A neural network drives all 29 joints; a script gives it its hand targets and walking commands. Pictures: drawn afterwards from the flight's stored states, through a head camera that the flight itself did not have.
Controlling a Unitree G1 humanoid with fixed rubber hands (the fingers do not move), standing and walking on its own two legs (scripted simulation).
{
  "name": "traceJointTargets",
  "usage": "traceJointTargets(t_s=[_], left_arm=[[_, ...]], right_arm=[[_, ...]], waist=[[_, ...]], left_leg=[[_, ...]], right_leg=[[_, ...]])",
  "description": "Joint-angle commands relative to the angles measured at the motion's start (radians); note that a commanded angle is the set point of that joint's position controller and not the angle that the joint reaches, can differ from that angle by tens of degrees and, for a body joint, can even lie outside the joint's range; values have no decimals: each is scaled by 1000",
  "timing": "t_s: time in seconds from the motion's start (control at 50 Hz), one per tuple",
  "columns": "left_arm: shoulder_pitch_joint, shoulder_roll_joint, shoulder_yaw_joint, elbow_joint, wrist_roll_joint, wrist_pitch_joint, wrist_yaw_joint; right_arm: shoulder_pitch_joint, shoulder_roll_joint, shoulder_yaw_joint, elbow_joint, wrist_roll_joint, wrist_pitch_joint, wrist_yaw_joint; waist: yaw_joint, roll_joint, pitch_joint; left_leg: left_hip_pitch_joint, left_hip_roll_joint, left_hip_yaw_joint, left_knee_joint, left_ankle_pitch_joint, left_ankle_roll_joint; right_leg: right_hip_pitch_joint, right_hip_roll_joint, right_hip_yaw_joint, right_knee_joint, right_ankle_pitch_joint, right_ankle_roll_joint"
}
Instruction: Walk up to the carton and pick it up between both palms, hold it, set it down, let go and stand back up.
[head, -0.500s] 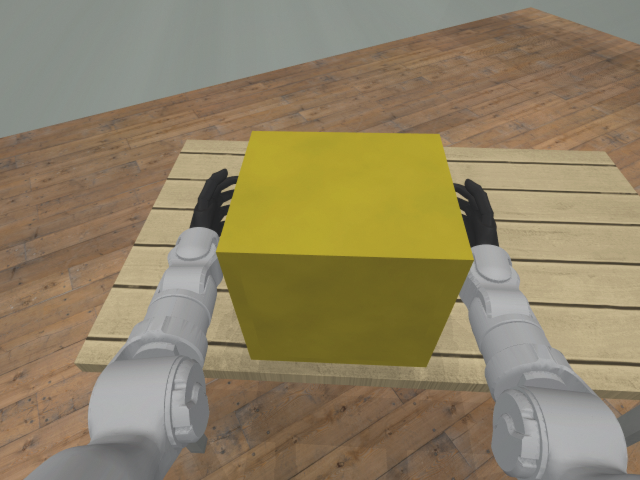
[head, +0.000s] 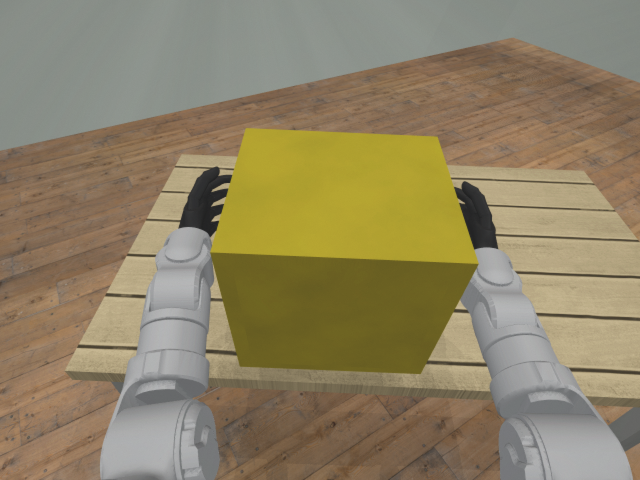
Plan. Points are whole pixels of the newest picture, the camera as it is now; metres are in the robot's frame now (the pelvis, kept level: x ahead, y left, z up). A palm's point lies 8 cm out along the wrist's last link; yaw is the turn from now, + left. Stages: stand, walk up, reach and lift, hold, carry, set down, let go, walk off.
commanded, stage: reach and lift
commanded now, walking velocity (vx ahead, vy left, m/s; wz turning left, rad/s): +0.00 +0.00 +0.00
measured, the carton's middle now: (335, 254) +0.40 -0.01 +0.08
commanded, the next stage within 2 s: hold in 1.66 s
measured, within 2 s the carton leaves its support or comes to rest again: neither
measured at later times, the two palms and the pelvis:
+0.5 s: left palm (187, 217) +0.36 +0.17 +0.18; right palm (489, 240) +0.35 -0.18 +0.16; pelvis -0.01 +0.00 +0.00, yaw +0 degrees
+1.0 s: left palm (184, 208) +0.36 +0.17 +0.20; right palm (497, 227) +0.35 -0.18 +0.18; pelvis -0.01 +0.00 +0.00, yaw +0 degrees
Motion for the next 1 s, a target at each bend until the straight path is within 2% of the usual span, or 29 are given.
traceJointTargets(t_s=[0.0,0.06,0.1,0.16,0.2,0.32,0.38,0.44,0.5,0.62,0.68,0.76,0.82,0.9,0.92,0.98], left_arm=[[-548,-570,-386,-178,-50,-10,-123],[-539,-569,-403,-214,-54,21,-125],[-531,-561,-388,-210,-45,44,-128],[-546,-562,-413,-262,-59,71,-130],[-536,-545,-391,-230,-49,90,-131],[-518,-553,-411,-305,-51,147,-130],[-527,-546,-411,-305,-50,172,-132],[-524,-553,-428,-353,-62,186,-127],[-510,-543,-412,-345,-53,209,-133],[-510,-546,-444,-425,-68,237,-132],[-519,-546,-434,-402,-62,252,-135],[-548,-555,-457,-432,-84,260,-131],[-547,-546,-420,-383,-65,272,-138],[-537,-554,-436,-430,-77,279,-137],[-522,-553,-437,-432,-78,284,-138],[-538,-546,-434,-442,-79,290,-144]], right_arm=[[-695,501,332,-291,29,-43,123],[-703,488,344,-326,43,-34,122],[-715,480,342,-332,45,-22,121],[-723,477,350,-363,62,-13,117],[-714,468,335,-335,60,8,116],[-745,462,366,-403,98,30,116],[-748,453,358,-394,100,48,116],[-761,461,391,-450,125,56,112],[-742,460,391,-430,134,85,107],[-749,469,437,-504,181,111,99],[-746,465,419,-476,170,136,100],[-776,475,426,-503,181,143,103],[-778,473,408,-461,169,164,104],[-784,478,441,-511,204,165,100],[-784,477,452,-527,214,170,95],[-783,472,451,-523,218,189,88]], waist=[[-5,53,-365],[-14,56,-369],[-8,45,-344],[-26,50,-358],[-23,44,-308],[-21,56,-338],[-31,51,-302],[-28,48,-355],[-31,38,-301],[-36,48,-353],[-39,49,-286],[-45,55,-332],[-43,39,-284],[-35,48,-365],[-43,45,-368],[-48,41,-341]], left_leg=[[124,-69,17,17,339,-40],[147,-69,13,24,348,-45],[130,-70,16,12,309,-34],[135,-68,14,11,299,-35],[124,-68,12,1,258,-27],[140,-66,15,3,266,-24],[131,-62,13,-4,237,-21],[146,-65,11,9,274,-19],[116,-65,11,-9,226,-11],[146,-71,7,12,285,-15],[108,-66,5,-15,207,-9],[121,-66,3,-7,222,-11],[92,-67,5,-26,159,0],[129,-70,5,4,268,-10],[140,-71,3,13,295,-13],[121,-72,1,5,263,-15]], right_leg=[[136,56,-1,19,257,32],[122,59,-9,15,242,29],[116,57,-8,10,210,30],[114,59,-15,11,200,26],[100,54,-12,1,156,26],[114,58,-17,3,154,20],[97,59,-16,-6,114,16],[116,59,-15,6,166,20],[124,58,-12,-2,135,22],[137,62,-7,9,196,23],[115,58,-4,-5,119,17],[110,59,-5,2,138,14],[102,56,-2,-8,93,16],[144,61,4,10,197,21],[157,64,5,11,229,23],[146,65,5,4,197,21]])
